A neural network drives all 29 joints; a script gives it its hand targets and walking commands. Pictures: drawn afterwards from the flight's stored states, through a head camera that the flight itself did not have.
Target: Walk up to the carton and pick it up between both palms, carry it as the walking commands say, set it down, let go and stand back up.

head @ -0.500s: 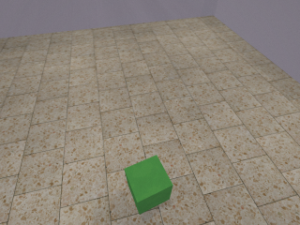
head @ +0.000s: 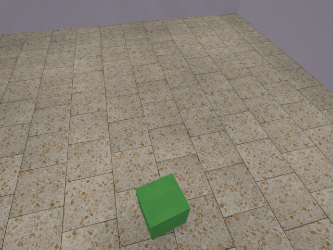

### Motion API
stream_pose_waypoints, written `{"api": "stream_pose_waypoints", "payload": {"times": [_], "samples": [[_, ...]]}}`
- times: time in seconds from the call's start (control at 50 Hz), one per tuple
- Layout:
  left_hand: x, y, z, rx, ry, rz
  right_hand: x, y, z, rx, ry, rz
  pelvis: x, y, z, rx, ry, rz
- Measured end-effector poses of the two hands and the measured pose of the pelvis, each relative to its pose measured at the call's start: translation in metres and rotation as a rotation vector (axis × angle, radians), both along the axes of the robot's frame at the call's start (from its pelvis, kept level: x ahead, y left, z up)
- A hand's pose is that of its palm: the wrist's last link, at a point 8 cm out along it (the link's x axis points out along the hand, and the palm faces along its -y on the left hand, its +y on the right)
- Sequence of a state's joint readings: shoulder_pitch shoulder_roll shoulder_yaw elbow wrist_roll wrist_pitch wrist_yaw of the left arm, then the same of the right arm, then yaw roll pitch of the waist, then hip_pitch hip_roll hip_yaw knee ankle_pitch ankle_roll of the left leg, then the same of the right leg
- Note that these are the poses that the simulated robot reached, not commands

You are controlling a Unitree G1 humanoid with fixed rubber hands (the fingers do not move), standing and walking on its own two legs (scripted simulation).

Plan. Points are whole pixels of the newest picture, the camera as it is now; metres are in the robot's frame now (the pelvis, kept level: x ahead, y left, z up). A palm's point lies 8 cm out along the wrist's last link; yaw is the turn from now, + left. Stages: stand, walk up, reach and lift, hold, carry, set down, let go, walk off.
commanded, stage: walk up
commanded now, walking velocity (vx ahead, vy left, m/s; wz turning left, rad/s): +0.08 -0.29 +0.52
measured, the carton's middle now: (162, 206) +0.44 +0.02 -0.65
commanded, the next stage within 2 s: none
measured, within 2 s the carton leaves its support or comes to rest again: neither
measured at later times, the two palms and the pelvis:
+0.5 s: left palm out of the picture +0.02 +0.11 -0.12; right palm (315, 240) +0.17 -0.38 -0.12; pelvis +0.04 -0.13 +0.00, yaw +16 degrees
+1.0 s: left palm out of the picture -0.10 +0.15 -0.14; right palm (281, 242) +0.17 -0.27 -0.09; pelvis +0.02 -0.08 +0.02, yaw +21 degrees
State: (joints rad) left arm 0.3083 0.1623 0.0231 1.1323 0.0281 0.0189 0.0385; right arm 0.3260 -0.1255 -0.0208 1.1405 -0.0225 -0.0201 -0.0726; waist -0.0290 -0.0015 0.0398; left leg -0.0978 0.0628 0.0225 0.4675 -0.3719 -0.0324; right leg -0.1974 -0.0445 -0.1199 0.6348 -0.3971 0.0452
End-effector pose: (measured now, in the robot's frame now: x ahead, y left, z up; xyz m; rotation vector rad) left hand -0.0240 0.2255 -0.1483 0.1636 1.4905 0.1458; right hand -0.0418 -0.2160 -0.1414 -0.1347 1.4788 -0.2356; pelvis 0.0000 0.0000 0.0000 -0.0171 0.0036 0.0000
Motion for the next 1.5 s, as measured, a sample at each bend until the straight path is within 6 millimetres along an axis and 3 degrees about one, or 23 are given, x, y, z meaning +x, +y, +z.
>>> {"api": "stream_pose_waypoints", "payload": {"times": [0.06, 0.12, 0.16, 0.22, 0.28, 0.32, 0.38, 0.46, 0.52, 0.6, 0.74, 0.8, 0.86, 1.0, 1.16, 1.32, 1.42, 1.5], "samples": [[0.032, 0.01, 0.003, 0.02, -0.071, -0.011, -0.034, -0.027, 0.018, -0.076, 0.093, -0.007, -0.001, -0.014, 0.004, -0.017, 0.026, 0.045], [0.082, 0.011, 0.012, 0.042, -0.231, -0.016, -0.069, -0.061, 0.037, -0.125, 0.207, -0.003, 0.0, -0.03, 0.005, -0.024, 0.039, 0.087], [0.115, 0.004, 0.021, 0.055, -0.327, -0.026, -0.079, -0.085, 0.046, -0.146, 0.252, 0.006, 0.001, -0.043, 0.005, -0.026, 0.043, 0.11], [0.154, -0.017, 0.032, 0.068, -0.426, -0.051, -0.075, -0.123, 0.048, -0.167, 0.268, 0.03, 0.006, -0.066, 0.001, -0.025, 0.047, 0.139], [0.169, -0.043, 0.032, 0.089, -0.474, -0.051, -0.047, -0.164, 0.032, -0.166, 0.234, 0.077, 0.015, -0.094, -0.01, -0.01, 0.046, 0.171], [0.156, -0.061, 0.029, 0.094, -0.459, -0.018, -0.008, -0.184, 0.019, -0.156, 0.171, 0.132, 0.018, -0.108, -0.013, -0.003, 0.039, 0.195], [0.116, -0.082, 0.029, 0.09, -0.372, 0.053, 0.073, -0.192, 0.012, -0.125, 0.002, 0.22, 0.027, -0.12, -0.005, 0.009, 0.038, 0.228], [0.066, -0.105, 0.029, 0.093, -0.289, 0.159, 0.176, -0.178, 0.016, -0.069, -0.208, 0.34, 0.04, -0.13, 0.002, 0.003, 0.031, 0.26], [0.035, -0.121, 0.024, 0.086, -0.242, 0.227, 0.234, -0.154, 0.022, -0.022, -0.331, 0.403, 0.045, -0.135, 0.003, 0.002, 0.024, 0.28], [-0.002, -0.136, 0.014, 0.067, -0.18, 0.32, 0.278, -0.115, 0.027, 0.042, -0.408, 0.479, 0.046, -0.137, 0.001, 0.004, 0.009, 0.304], [-0.081, -0.125, 0.015, 0.086, -0.041, 0.445, 0.302, -0.063, 0.037, 0.077, -0.42, 0.59, 0.031, -0.117, 0.003, 0.016, 0.012, 0.342], [-0.108, -0.114, 0.009, 0.055, 0.027, 0.45, 0.301, -0.042, 0.04, 0.072, -0.47, 0.606, 0.025, -0.1, -0.002, 0.004, 0.007, 0.347], [-0.11, -0.102, 0.007, 0.024, 0.047, 0.445, 0.277, -0.038, 0.044, 0.042, -0.444, 0.594, 0.021, -0.088, 0.003, -0.009, -0.005, 0.352], [-0.071, -0.077, 0.006, -0.011, -0.04, 0.419, 0.21, -0.058, 0.048, -0.019, -0.315, 0.516, 0.015, -0.077, 0.015, -0.041, -0.018, 0.361], [-0.024, -0.074, 0.005, 0.03, -0.149, 0.376, 0.164, -0.074, 0.024, 0.003, -0.219, 0.436, 0.012, -0.081, 0.008, 0.008, -0.017, 0.344], [-0.023, -0.091, 0.015, 0.046, -0.154, 0.35, 0.136, -0.088, 0.009, 0.05, -0.149, 0.391, 0.012, -0.09, 0.009, 0.019, -0.033, 0.352], [-0.041, -0.105, 0.012, 0.045, -0.091, 0.356, 0.137, -0.102, 0.011, 0.032, -0.154, 0.389, 0.012, -0.101, 0.008, 0.019, -0.031, 0.354], [-0.05, -0.113, 0.011, 0.059, -0.064, 0.348, 0.144, -0.124, 0.011, -0.006, -0.153, 0.385, 0.013, -0.115, 0.005, 0.026, -0.019, 0.352]]}}
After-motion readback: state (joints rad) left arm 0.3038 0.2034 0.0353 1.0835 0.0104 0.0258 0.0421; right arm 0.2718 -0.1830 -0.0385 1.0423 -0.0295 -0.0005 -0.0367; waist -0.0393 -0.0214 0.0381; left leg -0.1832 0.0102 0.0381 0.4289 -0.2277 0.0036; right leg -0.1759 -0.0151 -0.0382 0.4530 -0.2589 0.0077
